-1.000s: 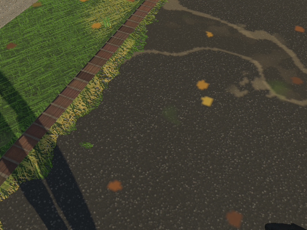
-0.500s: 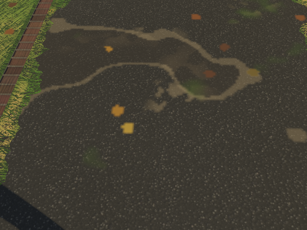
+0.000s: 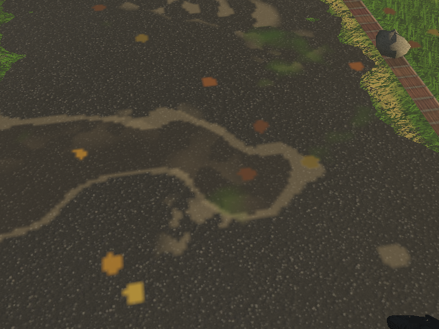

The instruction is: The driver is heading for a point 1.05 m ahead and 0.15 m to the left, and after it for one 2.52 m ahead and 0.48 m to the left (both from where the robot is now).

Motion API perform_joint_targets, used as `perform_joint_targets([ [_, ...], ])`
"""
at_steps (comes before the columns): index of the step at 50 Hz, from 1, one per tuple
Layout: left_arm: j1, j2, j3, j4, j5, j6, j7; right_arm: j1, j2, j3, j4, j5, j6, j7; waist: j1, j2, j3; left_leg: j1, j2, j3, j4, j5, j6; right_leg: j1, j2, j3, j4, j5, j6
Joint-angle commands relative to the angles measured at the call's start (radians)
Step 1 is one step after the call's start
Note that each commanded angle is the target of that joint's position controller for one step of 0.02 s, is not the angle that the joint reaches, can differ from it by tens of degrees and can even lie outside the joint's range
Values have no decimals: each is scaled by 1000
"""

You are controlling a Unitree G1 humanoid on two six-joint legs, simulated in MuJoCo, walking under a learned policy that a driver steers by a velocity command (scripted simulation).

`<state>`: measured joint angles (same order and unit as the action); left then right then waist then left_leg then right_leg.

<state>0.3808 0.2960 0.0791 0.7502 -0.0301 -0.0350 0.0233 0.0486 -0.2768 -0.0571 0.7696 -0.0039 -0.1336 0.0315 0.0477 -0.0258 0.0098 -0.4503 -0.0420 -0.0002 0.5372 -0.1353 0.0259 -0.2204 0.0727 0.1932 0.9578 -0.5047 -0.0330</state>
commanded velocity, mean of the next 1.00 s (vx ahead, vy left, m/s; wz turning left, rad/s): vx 0.50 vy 0.00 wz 0.01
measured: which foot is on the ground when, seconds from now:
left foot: down 0.00-0.44, up 0.46-0.94, down 0.96-1.00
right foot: up 0.00-0.42, down 0.44-0.96, up 0.98-1.00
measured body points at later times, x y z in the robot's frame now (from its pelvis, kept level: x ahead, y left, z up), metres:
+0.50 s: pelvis +0.27 -0.05 +0.00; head +0.30 -0.06 +0.45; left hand +0.51 +0.17 -0.06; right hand +0.25 -0.33 -0.13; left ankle +0.12 +0.11 -0.66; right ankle +0.35 -0.15 -0.72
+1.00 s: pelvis +0.54 -0.02 -0.01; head +0.58 -0.01 +0.44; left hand +0.55 +0.28 -0.13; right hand +0.77 -0.25 -0.10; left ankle +0.65 +0.08 -0.73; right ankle +0.36 -0.15 -0.70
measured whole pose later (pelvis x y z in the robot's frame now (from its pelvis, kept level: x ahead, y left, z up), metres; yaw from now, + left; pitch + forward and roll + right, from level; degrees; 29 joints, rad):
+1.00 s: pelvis +0.54 -0.02 -0.01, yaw +6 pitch +3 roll -1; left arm 0.34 0.29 0.07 0.83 0.01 -0.04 0.02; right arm 0.07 -0.29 -0.05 0.74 0.02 -0.06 0.06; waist 0.04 0.01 0.03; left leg -0.53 -0.02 0.03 0.61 -0.11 0.09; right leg -0.02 -0.05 -0.14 0.65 -0.50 0.03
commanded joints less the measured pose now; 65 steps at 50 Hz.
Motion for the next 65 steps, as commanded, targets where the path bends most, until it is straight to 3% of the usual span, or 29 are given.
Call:
perform_joint_targets([
  [1,-20,130,13,-91,-2,-22,1,213,-121,-38,3,7,15,-4,-123,116,-113,576,367,-544,-259,-312,189,-550,-92,-33,354,69,17],
  [2,-83,119,13,-111,13,-25,0,174,-102,-30,7,-2,21,-4,-107,91,-39,448,327,-447,-283,-196,183,-528,-117,-45,295,117,14],
  [4,-85,85,10,-118,13,-25,-9,157,-82,-20,18,-13,18,-8,-66,125,-17,338,275,-332,-323,-60,175,-445,-156,-57,202,167,5],
  [8,-143,31,-13,-147,25,-26,-16,190,-137,-32,49,11,10,-15,-62,110,-7,316,282,-227,-386,105,216,-459,-186,-112,8,244,24],
  [12,-264,10,-29,-174,20,-41,-32,224,-166,-34,67,23,26,-21,-103,97,11,309,236,-103,-397,163,179,-393,-169,-164,-243,458,31],
  [15,-351,17,-29,-198,10,-45,-44,289,-179,-32,93,30,39,-19,-136,101,27,350,251,-88,-377,165,163,-355,-142,-190,-348,510,29],
  [18,-388,39,-22,-221,7,-49,-55,317,-196,-34,114,36,58,-21,-125,115,40,432,296,-101,-329,214,143,-339,-124,-193,-416,439,-4],
  [20,-288,75,-2,-197,15,-50,-55,294,-212,-36,115,38,69,-26,-48,116,-14,444,281,-64,-198,434,114,-169,-85,-227,-479,421,-41],
  [21,-152,118,23,-153,21,-47,-49,299,-192,-28,113,35,71,-28,16,96,-103,397,235,-21,-31,530,89,36,-69,-238,-492,434,-70],
  [22,30,189,46,-121,31,-41,-36,288,-142,-5,84,9,66,-29,90,4,-244,206,186,22,261,319,48,329,-236,-57,-453,470,-135],
  [23,73,277,59,-106,35,-35,-36,392,-27,31,59,3,43,-23,30,-271,-357,-177,14,29,611,-335,-12,616,-467,407,-555,305,-294],
  [24,86,179,36,-107,26,-35,-39,343,-128,9,73,24,26,-17,67,-183,-354,-295,49,-94,736,-438,-2,601,-462,509,-629,188,-292],
  [25,17,145,20,-111,25,-39,-40,258,-170,-5,43,45,16,-12,56,-139,-208,-356,96,-82,753,-356,10,486,-426,366,-646,234,-254],
  [26,-43,123,13,-116,27,-41,-41,212,-158,-2,36,40,15,-14,29,-72,-138,-329,136,-62,713,-271,9,360,-380,251,-663,329,-234],
  [28,-119,84,1,-118,38,-48,-47,209,-138,-7,39,18,30,-15,-35,-57,-68,-229,180,-68,616,-183,-6,172,-322,127,-726,463,-216],
  [32,-128,107,12,-84,30,-70,-43,191,-80,5,35,12,66,-19,-72,-41,-23,-209,187,-58,482,-80,-41,68,-307,6,-815,536,-230],
  [38,-74,140,22,-24,37,-73,-26,15,-60,17,-8,21,65,0,-6,-21,39,-190,146,-44,166,230,-33,87,-282,-189,-860,514,-164],
  [44,-21,155,33,37,20,-46,-15,-95,-70,14,-83,23,63,29,24,-20,70,-243,114,-13,50,124,24,298,-347,-259,-776,608,-122],
  [46,-41,177,39,35,18,-30,-5,-59,-93,1,-94,20,64,37,-8,-51,29,-159,67,46,45,18,56,336,-348,-293,-661,904,-95],
  [48,-57,179,36,22,21,-9,11,173,-167,-46,-43,23,69,30,-130,-44,-115,174,-22,97,3,20,109,263,-291,-362,-331,1143,-41],
  [49,-38,151,20,-5,41,-13,20,341,-259,-80,-16,25,77,12,-189,73,-227,489,120,-141,5,63,179,17,-247,-374,-14,867,4],
  [50,59,13,-25,-47,62,-45,-1,340,-331,-89,-23,33,76,10,-84,304,-324,808,349,-709,-109,-139,371,-429,-25,-272,312,-37,71],
  [51,-35,95,-14,-45,24,-82,-17,368,-248,-67,-36,32,71,9,-161,198,-378,860,363,-811,-213,-236,364,-544,-46,-86,407,-78,50],
  [52,-120,133,-5,-74,-7,-103,-27,335,-205,-57,-36,25,66,5,-169,158,-243,770,335,-664,-227,-172,322,-615,-92,-90,394,9,30],
  [54,-174,130,-2,-81,30,-115,-14,218,-160,-45,-66,20,64,-1,-100,35,-106,489,264,-477,-243,29,275,-527,-161,-104,236,138,27],
  [56,-149,126,6,-88,42,-93,-13,168,-137,-36,-95,5,66,-8,-44,68,-79,343,230,-416,-287,159,280,-419,-181,-99,161,171,45],
  [58,-145,98,0,-93,46,-73,-12,173,-149,-41,-97,12,63,-17,-31,68,-56,259,209,-354,-310,228,286,-398,-178,-122,77,199,72],
  [62,-285,53,-18,-132,49,-69,-14,220,-181,-53,-83,24,70,-40,-75,81,-15,177,130,-254,-311,196,224,-353,-132,-143,-214,474,102],
  [65,-385,49,-22,-155,33,-79,-27,278,-182,-54,-67,29,82,-47,-120,100,-11,174,123,-275,-288,110,194,-275,-83,-150,-375,599,104],
])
